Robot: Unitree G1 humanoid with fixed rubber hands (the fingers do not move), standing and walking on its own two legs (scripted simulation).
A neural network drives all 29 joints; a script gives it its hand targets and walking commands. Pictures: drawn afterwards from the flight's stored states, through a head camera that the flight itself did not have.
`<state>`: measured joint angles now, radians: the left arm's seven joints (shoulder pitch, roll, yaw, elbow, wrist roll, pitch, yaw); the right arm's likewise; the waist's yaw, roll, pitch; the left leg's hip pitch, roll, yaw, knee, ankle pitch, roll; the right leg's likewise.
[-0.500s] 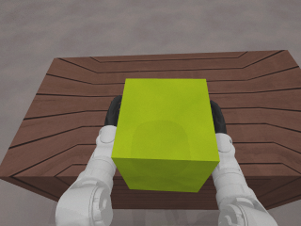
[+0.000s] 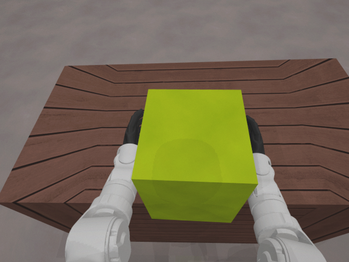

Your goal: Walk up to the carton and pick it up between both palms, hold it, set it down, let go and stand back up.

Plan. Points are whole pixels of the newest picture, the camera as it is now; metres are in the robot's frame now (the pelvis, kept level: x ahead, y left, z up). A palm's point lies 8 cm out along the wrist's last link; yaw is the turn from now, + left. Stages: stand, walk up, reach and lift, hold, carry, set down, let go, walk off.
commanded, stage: reach and lift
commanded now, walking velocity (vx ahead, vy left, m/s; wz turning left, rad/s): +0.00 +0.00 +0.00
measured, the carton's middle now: (192, 160) +0.37 -0.04 +0.01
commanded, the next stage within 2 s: none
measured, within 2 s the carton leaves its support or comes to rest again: leaves its support in 0.16 s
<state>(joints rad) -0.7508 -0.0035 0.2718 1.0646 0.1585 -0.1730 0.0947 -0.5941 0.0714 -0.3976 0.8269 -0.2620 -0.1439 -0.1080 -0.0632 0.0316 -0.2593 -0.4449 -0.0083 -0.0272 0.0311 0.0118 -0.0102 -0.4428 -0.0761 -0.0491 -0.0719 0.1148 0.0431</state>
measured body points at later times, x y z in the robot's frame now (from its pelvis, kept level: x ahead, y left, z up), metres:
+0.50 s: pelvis +0.01 +0.01 +0.00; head +0.02 +0.01 +0.45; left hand +0.42 +0.13 +0.11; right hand +0.39 -0.17 +0.10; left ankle -0.02 +0.13 -0.75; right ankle +0.01 -0.15 -0.75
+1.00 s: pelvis -0.01 +0.00 +0.01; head +0.01 -0.01 +0.46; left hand +0.39 +0.12 +0.18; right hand +0.37 -0.18 +0.16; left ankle -0.02 +0.13 -0.75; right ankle +0.01 -0.15 -0.75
